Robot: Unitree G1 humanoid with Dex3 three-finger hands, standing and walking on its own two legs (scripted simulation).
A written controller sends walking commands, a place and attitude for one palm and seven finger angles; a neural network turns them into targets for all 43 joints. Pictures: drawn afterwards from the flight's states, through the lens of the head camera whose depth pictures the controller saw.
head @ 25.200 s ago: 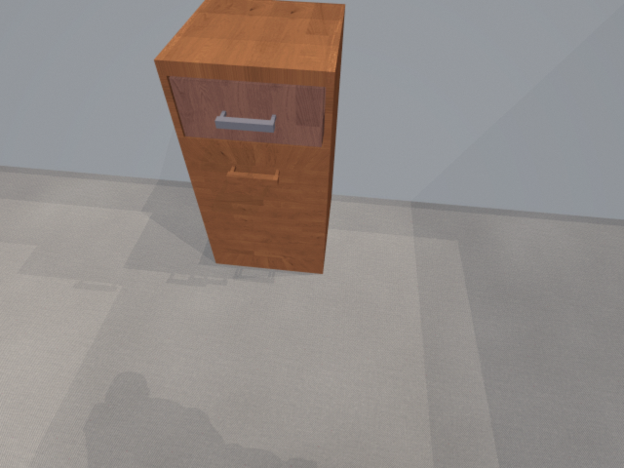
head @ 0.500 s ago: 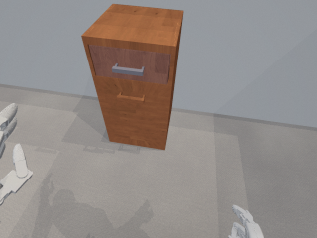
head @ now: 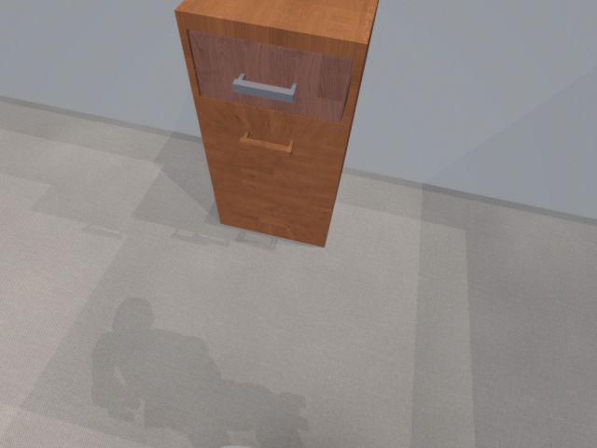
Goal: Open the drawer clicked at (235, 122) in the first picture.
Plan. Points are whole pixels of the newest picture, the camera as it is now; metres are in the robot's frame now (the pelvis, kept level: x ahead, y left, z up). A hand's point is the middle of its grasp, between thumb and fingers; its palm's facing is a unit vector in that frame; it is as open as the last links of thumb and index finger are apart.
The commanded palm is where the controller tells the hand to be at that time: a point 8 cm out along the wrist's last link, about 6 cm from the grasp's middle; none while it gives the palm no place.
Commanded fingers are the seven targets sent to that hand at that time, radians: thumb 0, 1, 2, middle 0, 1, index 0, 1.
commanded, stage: let the arm hang, fingers relaxed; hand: left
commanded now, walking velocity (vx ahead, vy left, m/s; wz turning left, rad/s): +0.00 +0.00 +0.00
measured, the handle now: (266, 86) +0.88 +0.13 -0.06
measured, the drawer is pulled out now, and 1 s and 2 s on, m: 0.00 0.00 0.00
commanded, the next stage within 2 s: look to check the result in 0.66 s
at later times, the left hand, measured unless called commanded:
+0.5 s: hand out of the picture +0.07 +0.24 -0.14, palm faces -0.03 -0.95 -0.30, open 7.4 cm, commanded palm none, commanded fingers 0.00 0.90 0.90 -0.20 -0.30 -0.20 -0.30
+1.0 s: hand out of the picture +0.08 +0.24 -0.14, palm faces -0.05 -0.95 -0.32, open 7.4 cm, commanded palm none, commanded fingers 0.00 0.90 0.90 -0.20 -0.30 -0.20 -0.30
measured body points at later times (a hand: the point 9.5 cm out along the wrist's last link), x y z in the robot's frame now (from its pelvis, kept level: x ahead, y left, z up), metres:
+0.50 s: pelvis -0.01 +0.02 +0.02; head +0.00 +0.01 +0.47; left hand +0.07 +0.29 -0.12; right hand +0.05 -0.25 -0.13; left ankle -0.01 +0.11 -0.73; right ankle +0.01 -0.09 -0.73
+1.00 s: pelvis +0.00 +0.01 +0.02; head +0.02 +0.01 +0.47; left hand +0.08 +0.29 -0.12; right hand +0.05 -0.28 -0.12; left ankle -0.01 +0.11 -0.73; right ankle +0.01 -0.09 -0.73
